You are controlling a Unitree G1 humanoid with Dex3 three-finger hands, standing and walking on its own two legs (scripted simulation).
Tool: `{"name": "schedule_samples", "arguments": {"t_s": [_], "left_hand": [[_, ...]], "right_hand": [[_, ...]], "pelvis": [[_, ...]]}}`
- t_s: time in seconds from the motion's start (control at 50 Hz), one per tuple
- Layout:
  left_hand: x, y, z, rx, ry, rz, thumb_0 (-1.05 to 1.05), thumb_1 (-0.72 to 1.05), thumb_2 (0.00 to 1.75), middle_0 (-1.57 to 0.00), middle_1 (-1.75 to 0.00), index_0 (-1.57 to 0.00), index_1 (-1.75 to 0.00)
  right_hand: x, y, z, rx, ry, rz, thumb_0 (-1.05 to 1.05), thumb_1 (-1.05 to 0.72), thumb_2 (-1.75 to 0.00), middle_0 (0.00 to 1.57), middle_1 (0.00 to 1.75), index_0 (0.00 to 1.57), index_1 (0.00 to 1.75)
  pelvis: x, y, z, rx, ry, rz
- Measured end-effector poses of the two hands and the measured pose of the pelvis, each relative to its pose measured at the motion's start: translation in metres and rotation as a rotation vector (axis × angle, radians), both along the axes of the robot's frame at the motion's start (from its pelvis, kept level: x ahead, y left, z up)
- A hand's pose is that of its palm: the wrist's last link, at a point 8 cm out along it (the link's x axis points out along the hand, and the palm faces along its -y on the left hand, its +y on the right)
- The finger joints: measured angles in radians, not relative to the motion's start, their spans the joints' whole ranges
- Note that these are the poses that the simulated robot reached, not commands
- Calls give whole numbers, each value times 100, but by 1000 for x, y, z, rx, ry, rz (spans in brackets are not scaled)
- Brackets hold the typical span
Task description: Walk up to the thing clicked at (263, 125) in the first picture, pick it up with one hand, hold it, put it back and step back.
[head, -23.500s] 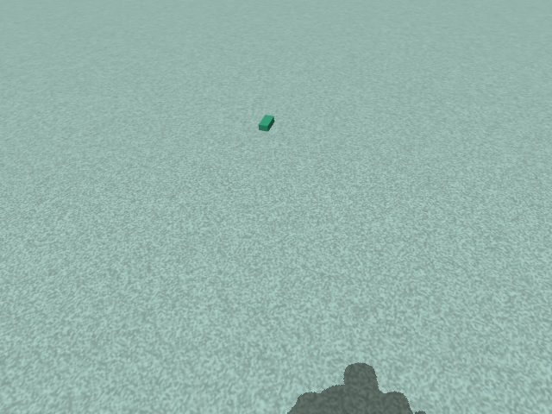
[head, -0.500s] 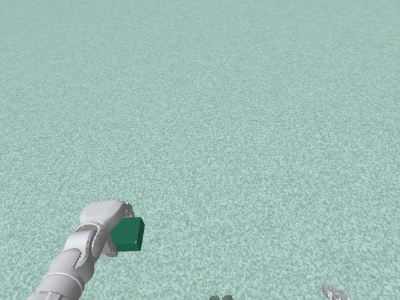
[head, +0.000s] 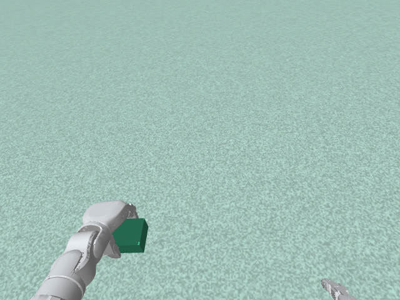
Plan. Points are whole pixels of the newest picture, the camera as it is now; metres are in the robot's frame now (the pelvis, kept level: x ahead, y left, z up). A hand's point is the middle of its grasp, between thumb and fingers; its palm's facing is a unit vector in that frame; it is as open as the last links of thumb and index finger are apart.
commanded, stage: hold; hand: left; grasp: from above
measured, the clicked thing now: (117, 235) +0.30 +0.22 -0.07
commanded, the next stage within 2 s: crouch in 0.78 s
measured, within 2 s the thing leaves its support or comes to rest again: neither
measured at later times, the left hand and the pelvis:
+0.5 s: hand (113, 235) +0.29 +0.22 -0.04, palm faces -0.47 -0.06 -0.88, open 9.0 cm; pelvis +0.01 +0.00 +0.00, yaw +0 degrees
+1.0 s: hand (112, 232) +0.30 +0.23 -0.04, palm faces -0.46 -0.06 -0.88, open 9.0 cm; pelvis +0.02 +0.00 +0.01, yaw +0 degrees
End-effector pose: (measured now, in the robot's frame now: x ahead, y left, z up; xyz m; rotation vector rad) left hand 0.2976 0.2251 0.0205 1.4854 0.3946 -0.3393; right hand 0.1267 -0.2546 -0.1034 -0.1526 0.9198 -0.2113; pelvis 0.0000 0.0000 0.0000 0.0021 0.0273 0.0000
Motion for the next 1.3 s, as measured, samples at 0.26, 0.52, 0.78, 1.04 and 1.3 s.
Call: {"name": "schedule_samples", "arguments": {"t_s": [0.26, 0.52, 0.78, 1.04, 1.3], "left_hand": [[0, -4, 9, -3, -12, -4, -1, 14, 33, -79, -36, -84, -34], [0, 0, 0, -10, 19, -13, -1, 14, 33, -79, -37, -84, -34], [13, 7, 4, 4, -3, 9, -2, 13, 35, -80, -37, -85, -35], [8, 6, -7, -1, 11, 4, -2, 14, 34, -78, -38, -83, -36], [12, 14, -86, 61, 7, -23, -1, 14, 33, -79, -37, -84, -35]], "right_hand": [[11, 2, 5, 5, -18, 11, 2, -90, -89, 20, 29, 20, 30], [18, 6, 6, 2, -1, 13, 1, -91, -89, 20, 29, 20, 30], [17, 8, 4, 8, 31, -6, 1, -90, -89, 20, 29, 20, 30], [18, 5, 5, 2, 41, -2, 1, -90, -89, 20, 29, 20, 30], [-12, -14, -30, -70, 146, 38, 1, -90, -89, 20, 29, 20, 30]], "pelvis": [[1, -1, 3, 1, -16, 2], [6, 0, 5, 1, -8, 3], [15, 4, 6, -2, -3, 4], [17, 3, 5, -2, 1, 8], [-6, -1, -33, -16, 170, 32]]}}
